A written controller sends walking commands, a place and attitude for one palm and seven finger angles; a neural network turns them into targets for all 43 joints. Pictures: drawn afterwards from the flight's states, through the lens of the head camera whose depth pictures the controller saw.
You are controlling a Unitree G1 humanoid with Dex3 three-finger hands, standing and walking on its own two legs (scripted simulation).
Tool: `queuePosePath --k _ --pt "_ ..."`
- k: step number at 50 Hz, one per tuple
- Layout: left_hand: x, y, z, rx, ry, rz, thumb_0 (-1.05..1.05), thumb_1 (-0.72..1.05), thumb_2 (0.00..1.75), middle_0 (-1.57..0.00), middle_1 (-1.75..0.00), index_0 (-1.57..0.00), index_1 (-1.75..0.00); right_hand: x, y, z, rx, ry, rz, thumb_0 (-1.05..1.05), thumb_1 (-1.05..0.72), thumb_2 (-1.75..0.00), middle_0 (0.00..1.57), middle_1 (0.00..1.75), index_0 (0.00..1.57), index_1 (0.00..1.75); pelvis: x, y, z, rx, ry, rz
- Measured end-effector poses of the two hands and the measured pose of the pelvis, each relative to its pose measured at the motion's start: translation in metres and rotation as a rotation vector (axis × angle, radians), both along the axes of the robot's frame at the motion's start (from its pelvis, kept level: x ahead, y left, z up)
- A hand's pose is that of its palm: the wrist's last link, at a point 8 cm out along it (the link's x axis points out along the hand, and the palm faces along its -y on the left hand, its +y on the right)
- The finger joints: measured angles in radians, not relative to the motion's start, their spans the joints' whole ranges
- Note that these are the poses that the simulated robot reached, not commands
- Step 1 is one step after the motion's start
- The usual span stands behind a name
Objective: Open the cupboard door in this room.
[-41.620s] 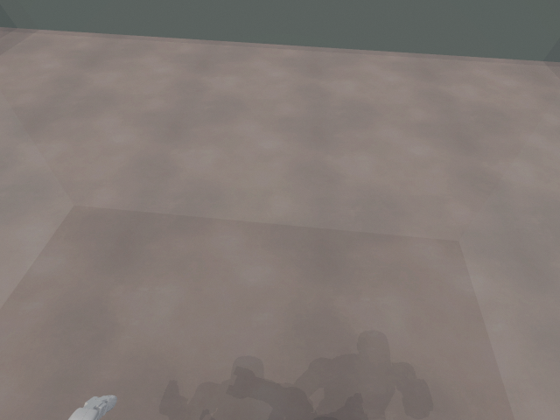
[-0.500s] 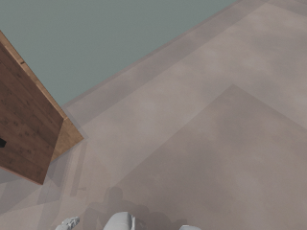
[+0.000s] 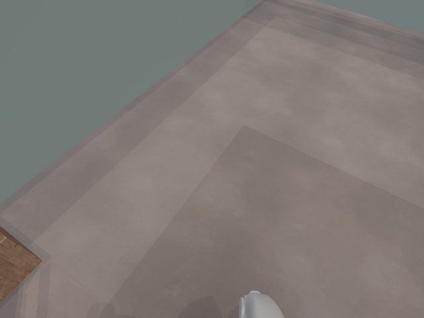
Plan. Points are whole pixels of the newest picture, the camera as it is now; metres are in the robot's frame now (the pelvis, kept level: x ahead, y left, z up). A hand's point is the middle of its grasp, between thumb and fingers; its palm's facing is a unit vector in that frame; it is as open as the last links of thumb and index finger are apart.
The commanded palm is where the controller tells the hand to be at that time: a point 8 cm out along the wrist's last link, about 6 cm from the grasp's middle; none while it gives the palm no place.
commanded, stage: walk to a spot facing it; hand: left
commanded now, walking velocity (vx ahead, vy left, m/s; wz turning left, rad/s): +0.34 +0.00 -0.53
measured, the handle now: out of the picture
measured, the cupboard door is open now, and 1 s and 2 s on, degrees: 48 48 48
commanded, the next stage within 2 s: turn to face it in 0.92 s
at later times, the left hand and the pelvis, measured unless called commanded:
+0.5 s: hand (185, 239) +0.31 +0.08 -0.16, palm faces -0.17 -0.95 -0.25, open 7.2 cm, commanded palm none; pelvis +0.22 -0.11 +0.00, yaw -12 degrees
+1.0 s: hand (210, 177) +0.51 +0.03 -0.18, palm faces -0.18 -0.97 -0.16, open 7.4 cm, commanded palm none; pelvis +0.48 -0.14 -0.01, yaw -16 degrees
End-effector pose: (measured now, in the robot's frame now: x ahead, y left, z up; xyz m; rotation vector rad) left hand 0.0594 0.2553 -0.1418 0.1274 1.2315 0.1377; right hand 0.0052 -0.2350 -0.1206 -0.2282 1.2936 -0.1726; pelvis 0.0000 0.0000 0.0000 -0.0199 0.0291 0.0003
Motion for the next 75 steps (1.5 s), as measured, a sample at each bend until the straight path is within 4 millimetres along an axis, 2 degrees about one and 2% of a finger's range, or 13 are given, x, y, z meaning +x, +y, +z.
queuePosePath --k 7,12,15,19,25,35,40,44,53,60,65,70,75 --pt "0.149 -0.047 0.0 0.001 -0.089 -0.202 0.01 0.92 0.89 -0.19 -0.3 -0.19 -0.29 -0.057 -0.001 -0.014 0.05 0.244 -0.207 0.0 -0.9 -0.9 0.2 0.3 0.2 0.3 0.06 -0.02 -0.012 0.015 -0.003 -0.099" --pt "0.241 -0.097 -0.008 0.022 -0.206 -0.282 0.01 0.91 0.89 -0.2 -0.3 -0.19 -0.29 -0.056 -0.016 -0.034 0.112 0.385 -0.304 0.01 -0.9 -0.9 0.2 0.3 0.2 0.3 0.113 -0.055 -0.035 0.04 -0.018 -0.146" --pt "0.256 -0.115 -0.005 0.032 -0.192 -0.278 0.0 0.91 0.89 -0.2 -0.3 -0.19 -0.29 -0.011 -0.037 -0.038 0.114 0.331 -0.329 0.01 -0.9 -0.9 0.2 0.3 0.2 0.3 0.134 -0.071 -0.029 0.042 -0.041 -0.159" --pt "0.252 -0.131 0.003 0.038 -0.086 -0.274 0.0 0.91 0.89 -0.2 -0.3 -0.19 -0.29 0.084 -0.07 -0.033 0.097 0.141 -0.304 0.01 -0.9 -0.9 0.2 0.3 0.2 0.3 0.165 -0.087 -0.011 0.047 -0.035 -0.185" --pt "0.253 -0.129 0.013 0.079 0.007 -0.209 -0.01 0.95 0.89 -0.2 -0.3 -0.2 -0.3 0.216 -0.104 -0.022 0.095 -0.085 -0.245 0.0 -0.91 -0.9 0.2 0.3 0.2 0.3 0.218 -0.106 0.0 0.045 -0.019 -0.215" --pt "0.237 -0.149 0.002 0.04 0.254 -0.102 0.0 0.92 0.89 -0.2 -0.3 -0.19 -0.29 0.393 -0.124 -0.018 0.104 -0.219 -0.154 0.0 -0.91 -0.9 0.2 0.3 0.2 0.3 0.323 -0.12 -0.007 0.035 -0.025 -0.237" --pt "0.251 -0.157 -0.009 0.008 0.396 -0.079 0.01 0.91 0.89 -0.2 -0.3 -0.2 -0.3 0.468 -0.125 -0.023 0.085 -0.261 -0.126 0.0 -0.9 -0.9 0.2 0.3 0.2 0.3 0.386 -0.122 -0.02 0.038 -0.032 -0.238" --pt "0.307 -0.159 -0.018 -0.004 0.4 -0.116 0.01 0.91 0.89 -0.2 -0.3 -0.2 -0.3 0.478 -0.127 -0.028 0.057 -0.249 -0.181 0.0 -0.9 -0.9 0.2 0.3 0.2 0.3 0.429 -0.124 -0.024 0.031 -0.046 -0.265" --pt "0.532 -0.191 -0.001 0.021 0.053 -0.241 0.02 0.94 0.89 -0.2 -0.3 -0.19 -0.29 0.412 -0.135 -0.021 0.061 0.097 -0.33 0.0 -0.93 -0.9 0.2 0.3 0.2 0.3 0.504 -0.151 -0.002 0.029 -0.046 -0.285" --pt "0.662 -0.24 0.001 0.07 -0.108 -0.329 0.01 0.94 0.89 -0.2 -0.3 -0.19 -0.29 0.399 -0.145 -0.032 0.143 0.287 -0.413 0.0 -0.91 -0.9 0.2 0.3 0.2 0.3 0.561 -0.203 -0.018 0.046 -0.038 -0.245" --pt "0.692 -0.271 0.002 0.051 -0.173 -0.284 0.01 0.92 0.89 -0.2 -0.3 -0.19 -0.29 0.445 -0.176 -0.039 0.147 0.31 -0.36 0.01 -0.91 -0.9 0.2 0.3 0.2 0.3 0.581 -0.22 -0.02 0.035 -0.037 -0.166" --pt "0.678 -0.28 -0.002 0.0 -0.13 -0.185 0.0 0.92 0.89 -0.2 -0.3 -0.2 -0.3 0.539 -0.216 -0.029 0.083 0.152 -0.249 0.01 -0.91 -0.9 0.2 0.3 0.2 0.3 0.598 -0.225 -0.011 0.035 -0.03 -0.1" --pt "0.672 -0.256 -0.017 -0.017 -0.121 -0.081 -0.02 0.94 0.89 -0.2 -0.3 -0.2 -0.3 0.638 -0.235 -0.016 0.001 -0.025 -0.108 0.0 -0.91 -0.9 0.2 0.3 0.2 0.3 0.614 -0.217 -0.017 0.011 -0.024 -0.032"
